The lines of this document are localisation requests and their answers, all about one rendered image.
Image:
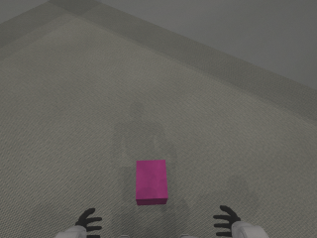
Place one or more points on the left robot hand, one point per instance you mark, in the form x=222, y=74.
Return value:
x=83, y=221

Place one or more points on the carton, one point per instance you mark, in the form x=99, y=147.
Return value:
x=151, y=182

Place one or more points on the left robot forearm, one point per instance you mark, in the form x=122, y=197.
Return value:
x=76, y=231

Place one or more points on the right robot forearm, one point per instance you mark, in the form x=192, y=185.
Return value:
x=242, y=229

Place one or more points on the right robot hand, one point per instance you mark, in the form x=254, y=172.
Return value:
x=232, y=218

